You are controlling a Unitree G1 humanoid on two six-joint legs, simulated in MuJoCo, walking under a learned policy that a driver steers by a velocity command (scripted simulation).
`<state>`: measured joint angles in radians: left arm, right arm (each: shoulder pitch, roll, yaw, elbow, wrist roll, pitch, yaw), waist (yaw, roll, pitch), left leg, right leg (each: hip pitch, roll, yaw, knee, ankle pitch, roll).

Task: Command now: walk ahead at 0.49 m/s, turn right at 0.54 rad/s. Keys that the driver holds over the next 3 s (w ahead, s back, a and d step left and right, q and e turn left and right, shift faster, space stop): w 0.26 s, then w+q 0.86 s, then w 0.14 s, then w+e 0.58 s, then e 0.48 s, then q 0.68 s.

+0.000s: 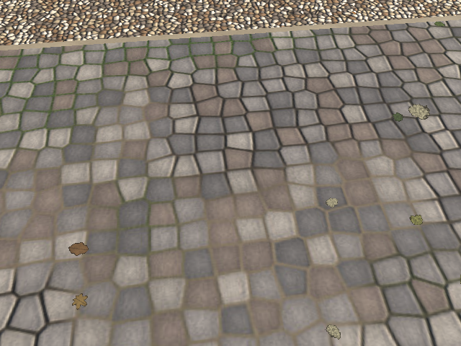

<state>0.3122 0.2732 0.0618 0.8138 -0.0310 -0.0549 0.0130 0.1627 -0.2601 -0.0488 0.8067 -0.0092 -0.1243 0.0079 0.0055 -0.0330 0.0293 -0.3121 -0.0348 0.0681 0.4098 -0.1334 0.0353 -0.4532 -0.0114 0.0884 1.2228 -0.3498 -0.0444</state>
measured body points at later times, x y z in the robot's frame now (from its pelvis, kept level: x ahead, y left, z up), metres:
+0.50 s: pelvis +0.26 -0.08 +0.00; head +0.29 -0.10 +0.45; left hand +0.41 +0.18 -0.10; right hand +0.31 -0.36 -0.14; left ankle +0.19 +0.08 -0.64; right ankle +0.30 -0.17 -0.74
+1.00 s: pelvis +0.52 -0.01 -0.02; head +0.56 +0.00 +0.43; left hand +0.52 +0.27 -0.14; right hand +0.75 -0.23 -0.12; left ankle +0.58 +0.07 -0.74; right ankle +0.39 -0.19 -0.63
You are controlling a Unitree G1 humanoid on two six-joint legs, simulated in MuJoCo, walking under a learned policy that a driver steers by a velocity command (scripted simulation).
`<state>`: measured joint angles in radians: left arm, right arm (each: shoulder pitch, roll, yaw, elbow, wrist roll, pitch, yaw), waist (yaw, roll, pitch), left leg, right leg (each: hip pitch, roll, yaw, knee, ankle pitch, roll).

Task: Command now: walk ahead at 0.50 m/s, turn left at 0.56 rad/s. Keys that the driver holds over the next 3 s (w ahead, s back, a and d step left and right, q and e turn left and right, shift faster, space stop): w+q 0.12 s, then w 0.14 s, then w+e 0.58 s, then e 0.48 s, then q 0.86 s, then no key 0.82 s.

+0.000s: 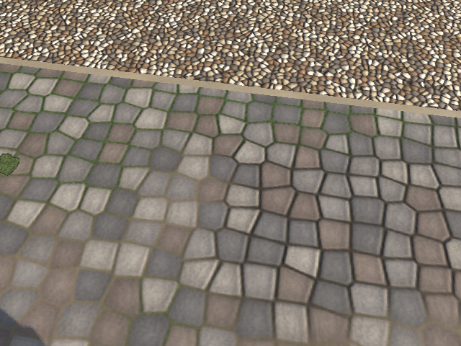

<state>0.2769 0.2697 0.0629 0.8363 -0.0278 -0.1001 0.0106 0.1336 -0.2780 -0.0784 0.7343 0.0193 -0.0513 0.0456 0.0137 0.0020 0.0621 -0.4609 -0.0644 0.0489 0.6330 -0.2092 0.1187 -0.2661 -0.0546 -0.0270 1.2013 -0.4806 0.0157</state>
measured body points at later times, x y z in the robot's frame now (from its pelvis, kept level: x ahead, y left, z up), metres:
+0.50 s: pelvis +0.30 -0.04 +0.01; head +0.33 -0.03 +0.45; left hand +0.46 +0.24 -0.08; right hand +0.38 -0.31 -0.12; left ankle +0.11 +0.07 -0.65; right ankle +0.39 -0.11 -0.72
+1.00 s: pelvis +0.56 +0.01 +0.01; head +0.59 +0.01 +0.46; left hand +0.65 +0.28 -0.11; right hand +0.75 -0.27 -0.05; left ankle +0.66 +0.10 -0.72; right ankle +0.41 -0.10 -0.65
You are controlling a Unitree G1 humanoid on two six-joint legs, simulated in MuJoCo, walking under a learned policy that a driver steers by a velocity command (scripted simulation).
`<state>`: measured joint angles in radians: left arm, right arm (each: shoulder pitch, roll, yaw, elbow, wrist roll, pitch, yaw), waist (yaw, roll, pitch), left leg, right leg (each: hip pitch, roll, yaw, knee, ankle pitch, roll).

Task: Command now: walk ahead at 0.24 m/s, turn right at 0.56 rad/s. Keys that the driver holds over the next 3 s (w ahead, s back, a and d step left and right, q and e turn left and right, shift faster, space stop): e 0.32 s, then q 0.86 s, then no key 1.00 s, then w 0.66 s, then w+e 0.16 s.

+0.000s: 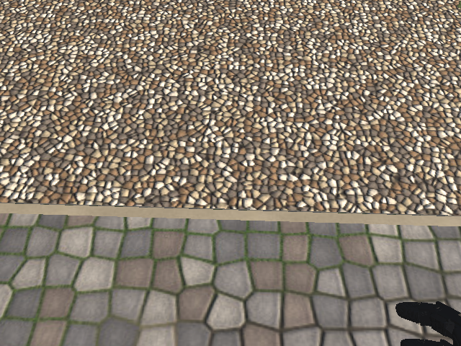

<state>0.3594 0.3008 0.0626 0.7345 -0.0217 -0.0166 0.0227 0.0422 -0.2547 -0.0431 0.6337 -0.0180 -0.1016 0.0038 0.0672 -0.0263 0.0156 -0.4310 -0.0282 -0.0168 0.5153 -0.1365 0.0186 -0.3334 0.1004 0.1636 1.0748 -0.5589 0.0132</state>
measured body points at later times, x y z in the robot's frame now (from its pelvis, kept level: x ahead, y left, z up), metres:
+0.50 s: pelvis +0.08 -0.04 +0.01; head +0.11 -0.07 +0.46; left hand +0.33 +0.16 -0.06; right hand +0.13 -0.34 -0.12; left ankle +0.08 +0.11 -0.68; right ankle +0.09 -0.14 -0.73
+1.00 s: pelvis +0.08 +0.01 +0.01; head +0.11 +0.04 +0.46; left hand +0.24 +0.30 -0.10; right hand +0.19 -0.28 -0.08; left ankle +0.07 +0.08 -0.73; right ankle +0.06 -0.15 -0.64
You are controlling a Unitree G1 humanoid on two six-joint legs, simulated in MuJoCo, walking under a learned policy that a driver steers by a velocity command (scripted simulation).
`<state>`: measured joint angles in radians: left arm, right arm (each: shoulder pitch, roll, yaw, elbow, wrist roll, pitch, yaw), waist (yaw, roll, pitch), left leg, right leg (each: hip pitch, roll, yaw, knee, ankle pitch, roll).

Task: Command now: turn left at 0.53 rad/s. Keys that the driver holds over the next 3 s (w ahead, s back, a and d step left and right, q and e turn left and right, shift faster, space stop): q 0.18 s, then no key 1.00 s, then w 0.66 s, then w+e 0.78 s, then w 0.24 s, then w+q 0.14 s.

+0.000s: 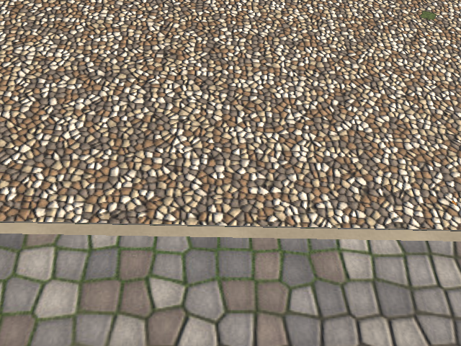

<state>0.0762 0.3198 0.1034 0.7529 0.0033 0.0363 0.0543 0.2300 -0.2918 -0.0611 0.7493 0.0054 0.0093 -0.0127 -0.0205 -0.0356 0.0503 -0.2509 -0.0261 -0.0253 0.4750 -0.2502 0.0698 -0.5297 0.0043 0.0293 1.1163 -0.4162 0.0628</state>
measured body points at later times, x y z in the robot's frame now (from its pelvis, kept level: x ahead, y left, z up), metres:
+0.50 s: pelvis +0.01 -0.04 +0.00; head +0.04 -0.04 +0.44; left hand +0.09 +0.26 -0.11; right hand +0.22 -0.27 -0.11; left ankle -0.03 +0.08 -0.71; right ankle +0.04 -0.16 -0.74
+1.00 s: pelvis +0.00 -0.01 -0.01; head +0.01 +0.00 +0.44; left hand +0.04 +0.28 -0.14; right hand +0.16 -0.24 -0.13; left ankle -0.04 +0.10 -0.74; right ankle +0.04 -0.16 -0.74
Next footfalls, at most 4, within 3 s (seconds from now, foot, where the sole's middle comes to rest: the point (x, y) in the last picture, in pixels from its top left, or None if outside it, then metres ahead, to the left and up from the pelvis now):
0.38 right None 0.08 -0.15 -0.78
0.66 left None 0.00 0.11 -0.78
1.88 left None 0.41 0.18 -0.78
2.44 right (229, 256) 0.73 -0.04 -0.78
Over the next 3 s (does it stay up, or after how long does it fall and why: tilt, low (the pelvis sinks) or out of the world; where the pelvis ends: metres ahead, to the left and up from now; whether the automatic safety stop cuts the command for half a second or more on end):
stays up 0.90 0.04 -0.05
